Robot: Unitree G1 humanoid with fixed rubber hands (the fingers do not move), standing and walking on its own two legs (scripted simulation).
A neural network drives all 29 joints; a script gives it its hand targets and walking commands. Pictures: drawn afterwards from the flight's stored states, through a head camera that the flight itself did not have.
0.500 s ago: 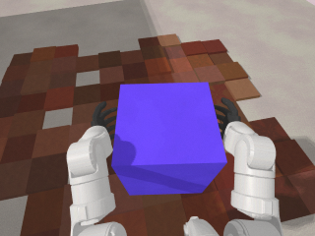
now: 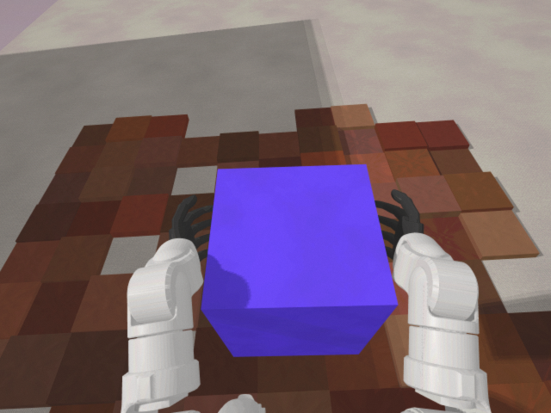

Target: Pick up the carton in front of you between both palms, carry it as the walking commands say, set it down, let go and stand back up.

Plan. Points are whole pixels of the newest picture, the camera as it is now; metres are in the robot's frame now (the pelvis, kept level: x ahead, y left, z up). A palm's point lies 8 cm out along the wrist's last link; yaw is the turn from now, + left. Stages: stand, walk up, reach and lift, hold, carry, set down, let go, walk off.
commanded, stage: carry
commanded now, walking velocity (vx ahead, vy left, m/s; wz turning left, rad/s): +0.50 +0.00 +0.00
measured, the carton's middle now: (293, 269) +0.33 +0.02 +0.02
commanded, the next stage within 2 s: none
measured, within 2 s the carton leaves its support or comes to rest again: neither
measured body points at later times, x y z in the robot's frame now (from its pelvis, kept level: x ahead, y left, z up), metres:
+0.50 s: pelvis +0.30 +0.03 +0.01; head +0.32 +0.04 +0.45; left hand +0.64 +0.17 +0.10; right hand +0.63 -0.14 +0.11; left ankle +0.23 +0.11 -0.73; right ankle +0.41 -0.11 -0.69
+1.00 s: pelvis +0.61 -0.01 +0.00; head +0.63 -0.02 +0.45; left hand +0.91 +0.15 +0.08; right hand +0.92 -0.15 +0.08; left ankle +0.74 +0.12 -0.70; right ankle +0.52 -0.10 -0.74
